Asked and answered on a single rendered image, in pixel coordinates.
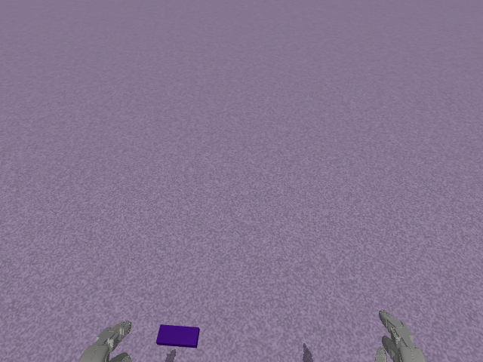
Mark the left robot hand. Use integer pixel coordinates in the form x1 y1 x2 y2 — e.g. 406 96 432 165
79 321 132 362

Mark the small box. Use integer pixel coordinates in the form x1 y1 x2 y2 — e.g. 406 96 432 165
156 324 200 348

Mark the right robot hand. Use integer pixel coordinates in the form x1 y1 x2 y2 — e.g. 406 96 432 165
375 310 427 362

